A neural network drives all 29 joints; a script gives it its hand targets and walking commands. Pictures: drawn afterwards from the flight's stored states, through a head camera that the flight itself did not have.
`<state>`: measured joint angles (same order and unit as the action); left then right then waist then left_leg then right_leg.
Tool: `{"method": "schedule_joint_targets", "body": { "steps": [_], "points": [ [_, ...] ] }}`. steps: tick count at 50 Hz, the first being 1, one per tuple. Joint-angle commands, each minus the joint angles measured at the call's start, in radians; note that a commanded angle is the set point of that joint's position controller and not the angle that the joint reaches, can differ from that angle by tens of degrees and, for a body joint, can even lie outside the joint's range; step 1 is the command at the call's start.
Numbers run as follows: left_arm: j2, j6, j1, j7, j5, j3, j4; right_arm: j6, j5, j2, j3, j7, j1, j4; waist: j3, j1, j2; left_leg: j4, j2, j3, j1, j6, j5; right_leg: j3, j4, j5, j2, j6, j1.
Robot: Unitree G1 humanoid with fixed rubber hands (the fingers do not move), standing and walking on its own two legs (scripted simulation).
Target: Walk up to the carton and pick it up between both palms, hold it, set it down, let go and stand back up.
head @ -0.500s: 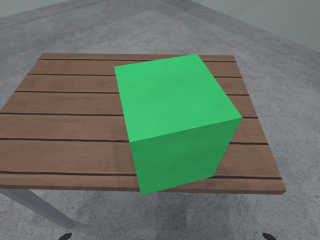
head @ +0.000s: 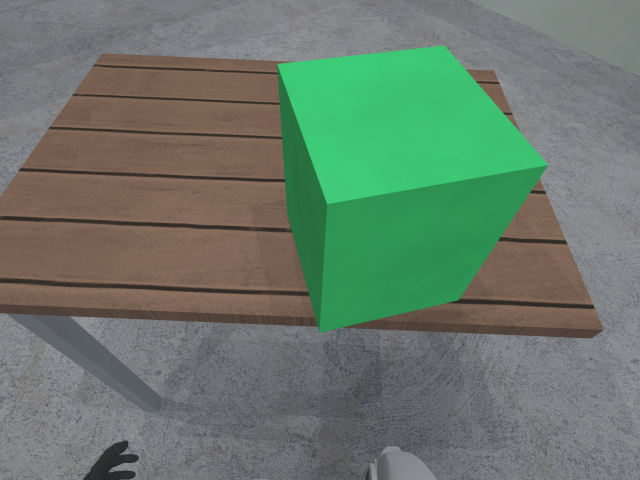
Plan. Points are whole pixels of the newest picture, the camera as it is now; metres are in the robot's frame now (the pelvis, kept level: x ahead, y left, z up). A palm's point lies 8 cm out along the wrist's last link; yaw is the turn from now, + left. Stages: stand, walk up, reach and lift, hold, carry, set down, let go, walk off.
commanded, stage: walk up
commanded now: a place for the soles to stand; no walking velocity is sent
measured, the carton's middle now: (378, 196) +0.43 -0.06 +0.11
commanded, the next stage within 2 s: none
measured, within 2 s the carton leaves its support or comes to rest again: neither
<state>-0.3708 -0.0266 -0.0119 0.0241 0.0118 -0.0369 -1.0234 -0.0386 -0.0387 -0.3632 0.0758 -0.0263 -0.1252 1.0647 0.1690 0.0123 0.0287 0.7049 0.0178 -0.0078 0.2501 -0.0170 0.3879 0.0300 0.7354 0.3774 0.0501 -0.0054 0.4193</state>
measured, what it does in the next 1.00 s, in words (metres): steps on the spot: right foot, then right foot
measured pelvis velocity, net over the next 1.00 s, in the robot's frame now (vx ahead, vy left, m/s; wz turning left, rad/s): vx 0.03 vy -0.07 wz -0.11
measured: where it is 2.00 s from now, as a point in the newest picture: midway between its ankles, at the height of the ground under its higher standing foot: outside the picture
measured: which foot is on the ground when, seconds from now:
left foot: down 0.00-0.94, up 0.96-1.00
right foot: up 0.00-0.16, down 0.18-0.70, up 0.72-0.90, down 0.92-1.00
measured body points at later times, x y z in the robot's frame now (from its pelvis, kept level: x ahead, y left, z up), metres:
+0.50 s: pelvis +0.00 +0.01 +0.03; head +0.00 +0.01 +0.48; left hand +0.09 +0.29 -0.11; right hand +0.07 -0.28 -0.11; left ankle -0.01 +0.11 -0.72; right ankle +0.00 -0.12 -0.72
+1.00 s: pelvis +0.03 -0.07 +0.00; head +0.06 -0.08 +0.44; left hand +0.15 +0.24 -0.12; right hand +0.00 -0.42 -0.12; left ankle -0.01 +0.10 -0.69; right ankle +0.08 -0.21 -0.72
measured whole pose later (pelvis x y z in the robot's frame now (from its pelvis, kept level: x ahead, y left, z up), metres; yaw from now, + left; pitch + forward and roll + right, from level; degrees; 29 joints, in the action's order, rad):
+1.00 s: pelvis +0.03 -0.07 +0.00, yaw -7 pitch -4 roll +0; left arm -0.41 0.00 -0.20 -0.04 0.04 -0.10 -0.95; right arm 0.01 -0.01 -0.42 0.08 0.02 -0.27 1.02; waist 0.13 0.03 0.02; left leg 0.91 -0.06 -0.05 0.25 0.01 0.55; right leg 0.00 0.73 0.29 0.03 -0.01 0.38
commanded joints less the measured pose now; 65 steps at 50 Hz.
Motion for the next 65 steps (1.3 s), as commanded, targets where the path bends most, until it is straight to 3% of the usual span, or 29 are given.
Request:
{"method": "schedule_joint_targets", "body": {
  "steps": [1, 4, 7, 9, 10, 12, 17, 33, 34, 35, 36, 37, 39, 43, 45, 46, 47, 48, 49, 50, 53, 56, 58, 59, 60, 61, 62, 64, 65],
  "points": [
    [-0.211, 0.019, 0.049, 0.020, -0.020, -0.049, 0.075, 0.047, 0.008, -0.299, 0.045, 0.026, 0.077, -0.101, -0.106, 0.004, -0.116, -0.389, -0.316, -0.396, 0.094, -0.204, -0.217, 0.145, 0.288, 0.198, -0.086, 0.044, 0.012],
    [-0.196, 0.032, -0.060, 0.006, -0.019, -0.044, 0.033, 0.063, 0.010, -0.264, 0.037, 0.039, 0.076, -0.115, -0.163, -0.018, -0.224, -0.309, -0.260, -0.252, -0.046, -0.170, -0.358, 0.077, 0.160, 0.113, -0.061, 0.018, -0.051],
    [-0.190, 0.036, -0.023, 0.001, 0.001, -0.048, 0.040, 0.069, 0.011, -0.255, 0.032, 0.041, 0.018, -0.102, -0.166, 0.012, -0.190, -0.273, -0.287, -0.261, -0.096, -0.155, -0.494, 0.005, -0.034, 0.097, -0.049, 0.010, -0.125],
    [-0.165, 0.044, -0.055, 0.000, 0.008, -0.045, 0.022, 0.066, 0.017, -0.248, 0.024, 0.042, 0.047, -0.100, -0.152, -0.021, -0.180, -0.251, -0.269, -0.214, -0.028, -0.108, -0.487, 0.006, -0.291, -0.116, -0.038, 0.028, -0.279],
    [-0.200, 0.051, -0.064, 0.000, 0.016, -0.053, 0.019, 0.068, 0.025, -0.227, 0.016, 0.041, 0.046, -0.106, -0.175, -0.020, -0.133, -0.235, -0.245, -0.204, -0.001, -0.072, -0.462, 0.087, -0.352, -0.200, -0.011, 0.048, -0.372],
    [-0.251, 0.060, -0.006, -0.014, 0.000, -0.049, 0.018, 0.070, 0.033, -0.215, 0.021, 0.041, 0.037, -0.075, -0.200, 0.011, -0.004, -0.262, -0.102, -0.100, -0.045, -0.016, -0.051, 0.214, -0.314, -0.162, 0.100, 0.122, -0.273],
    [-0.178, 0.062, -0.012, -0.021, 0.000, -0.021, -0.013, 0.085, 0.027, -0.216, 0.005, 0.040, 0.072, -0.026, -0.166, 0.004, -0.011, -0.409, -0.177, -0.146, -0.097, -0.058, -0.150, 0.102, -0.321, -0.257, 0.017, 0.051, -0.254],
    [-0.183, 0.069, -0.019, -0.012, 0.000, -0.010, -0.047, 0.087, 0.036, -0.178, -0.011, 0.034, 0.125, 0.031, -0.189, 0.002, -0.011, -0.436, -0.141, -0.053, -0.172, -0.009, -0.278, 0.123, -0.421, -0.377, 0.052, 0.034, -0.308],
    [-0.231, 0.041, -0.043, -0.045, 0.035, -0.062, 0.028, 0.101, 0.034, -0.266, 0.032, 0.049, -0.035, 0.029, -0.178, 0.030, 0.042, -0.401, -0.170, -0.107, -0.263, -0.062, -0.029, 0.076, -0.271, -0.105, -0.030, 0.066, -0.162],
    [-0.204, 0.027, 0.009, -0.060, 0.040, -0.061, 0.071, 0.105, 0.029, -0.322, 0.052, 0.060, -0.121, 0.047, -0.114, 0.068, -0.079, -0.483, -0.290, -0.236, -0.350, -0.118, 0.124, 0.036, -0.149, 0.064, -0.059, 0.067, 0.063],
    [-0.201, 0.017, 0.035, -0.068, 0.056, -0.064, 0.120, 0.111, 0.022, -0.380, 0.080, 0.068, -0.148, 0.022, -0.066, 0.102, -0.146, -0.554, -0.460, -0.397, -0.345, -0.196, 0.217, 0.050, 0.048, 0.162, -0.015, 0.049, 0.237],
    [-0.208, 0.011, 0.033, -0.072, 0.054, -0.076, 0.141, 0.121, 0.021, -0.370, 0.090, 0.075, -0.148, 0.002, -0.024, 0.091, -0.085, -0.546, -0.516, -0.444, -0.305, -0.245, 0.115, 0.121, 0.195, 0.153, 0.000, 0.039, 0.287],
    [-0.216, 0.011, -0.054, -0.085, 0.037, -0.088, 0.162, 0.136, 0.024, -0.342, 0.088, 0.081, -0.101, -0.069, -0.057, 0.036, -0.075, -0.492, -0.472, -0.335, -0.255, -0.222, -0.020, 0.166, 0.238, 0.064, 0.055, 0.026, 0.240],
    [-0.193, 0.023, -0.109, -0.106, 0.029, -0.102, 0.179, 0.132, 0.006, -0.313, 0.092, 0.055, -0.038, -0.149, -0.058, 0.001, -0.200, -0.390, -0.337, -0.097, -0.058, -0.164, -0.204, 0.007, -0.014, 0.035, 0.047, 0.017, -0.016],
    [-0.187, 0.037, -0.206, -0.089, 0.022, -0.104, 0.144, 0.111, 0.010, -0.270, 0.065, 0.041, 0.002, -0.180, -0.116, -0.050, -0.175, -0.212, -0.227, 0.024, 0.111, -0.097, -0.282, -0.082, -0.162, -0.165, -0.032, 0.034, -0.299],
    [-0.205, 0.043, -0.278, -0.072, 0.025, -0.116, 0.111, 0.102, 0.012, -0.226, 0.043, 0.041, -0.009, -0.184, -0.141, -0.080, -0.078, -0.062, -0.169, 0.064, 0.158, -0.063, -0.273, -0.111, -0.192, -0.198, -0.075, 0.026, -0.390],
    [-0.283, 0.049, -0.339, -0.056, 0.033, -0.131, 0.105, 0.099, 0.026, -0.174, 0.018, 0.042, -0.060, -0.197, -0.206, -0.102, 0.114, 0.164, -0.087, 0.107, 0.206, -0.021, -0.157, 0.094, -0.291, -0.186, 0.058, 0.075, -0.431],
    [-0.387, 0.062, -0.333, -0.043, 0.024, -0.130, 0.137, 0.087, 0.040, -0.153, 0.010, 0.047, -0.079, -0.202, -0.246, -0.098, 0.289, 0.362, 0.045, 0.012, 0.273, 0.000, 0.269, 0.566, -0.495, -0.059, 0.330, 0.234, -0.351],
    [-0.386, 0.058, -0.257, -0.039, 0.016, -0.137, 0.161, 0.076, 0.045, -0.223, 0.028, 0.058, -0.055, -0.178, -0.244, -0.093, 0.166, 0.454, 0.006, -0.146, 0.225, -0.008, 0.268, 0.588, -0.464, -0.028, 0.351, 0.311, -0.290],
    [-0.339, 0.054, -0.212, -0.027, 0.002, -0.118, 0.178, 0.077, 0.050, -0.248, 0.028, 0.060, -0.082, -0.165, -0.170, -0.063, 0.111, 0.495, -0.014, -0.110, 0.270, 0.000, 0.223, 0.479, -0.419, -0.146, 0.333, 0.316, -0.283],
    [-0.286, 0.050, -0.123, -0.012, 0.006, -0.098, 0.194, 0.074, 0.048, -0.231, 0.024, 0.060, -0.193, -0.111, -0.148, -0.004, 0.120, 0.303, -0.069, -0.059, 0.150, -0.008, 0.169, 0.239, -0.308, -0.292, 0.247, 0.235, -0.148],
    [-0.294, 0.057, -0.120, -0.008, 0.011, -0.088, 0.200, 0.057, 0.040, -0.227, 0.033, 0.049, -0.201, -0.107, -0.150, -0.009, 0.151, 0.177, -0.065, -0.013, 0.058, -0.008, 0.132, 0.235, -0.264, -0.424, 0.266, 0.229, -0.089],
    [-0.286, 0.050, -0.053, -0.008, 0.000, -0.072, 0.198, 0.057, 0.029, -0.213, 0.037, 0.047, -0.249, -0.080, -0.186, 0.049, 0.124, -0.010, -0.035, 0.024, -0.095, -0.026, -0.042, 0.194, -0.205, -0.405, 0.236, 0.190, -0.019],
    [-0.267, 0.046, -0.033, -0.006, -0.008, -0.061, 0.209, 0.059, 0.016, -0.235, 0.046, 0.047, -0.237, -0.081, -0.176, 0.062, 0.112, -0.113, -0.051, -0.027, -0.117, -0.032, -0.127, 0.172, -0.150, -0.366, 0.204, 0.144, 0.008],
    [-0.225, 0.039, -0.029, -0.007, -0.017, -0.051, 0.201, 0.065, 0.012, -0.300, 0.055, 0.046, -0.178, -0.106, -0.167, 0.038, -0.079, -0.227, -0.168, -0.270, -0.068, -0.081, -0.179, 0.084, -0.012, -0.216, 0.094, 0.078, 0.037],
    [-0.230, 0.036, -0.025, 0.001, -0.027, -0.061, 0.184, 0.070, 0.022, -0.359, 0.058, 0.038, -0.094, -0.135, -0.126, 0.013, -0.199, -0.293, -0.310, -0.413, 0.085, -0.202, -0.254, -0.036, 0.116, 0.007, -0.042, 0.037, -0.026],
    [-0.216, 0.032, -0.048, 0.004, -0.029, -0.062, 0.156, 0.074, 0.023, -0.335, 0.049, 0.034, -0.029, -0.150, -0.128, -0.014, -0.219, -0.304, -0.343, -0.437, 0.137, -0.262, -0.302, -0.024, 0.160, 0.177, -0.051, 0.030, -0.097],
    [-0.195, 0.047, -0.110, 0.002, -0.034, -0.052, 0.104, 0.072, 0.035, -0.278, 0.022, 0.039, 0.030, -0.150, -0.175, -0.055, -0.183, -0.204, -0.271, -0.302, 0.116, -0.204, -0.486, -0.007, 0.013, 0.037, -0.028, 0.038, -0.198],
    [-0.213, 0.062, -0.122, 0.002, -0.021, -0.049, 0.082, 0.070, 0.039, -0.241, 0.010, 0.037, 0.038, -0.148, -0.199, -0.065, -0.170, -0.132, -0.211, -0.205, 0.136, -0.118, -0.492, 0.037, -0.112, -0.187, 0.007, 0.049, -0.282]
  ]
}}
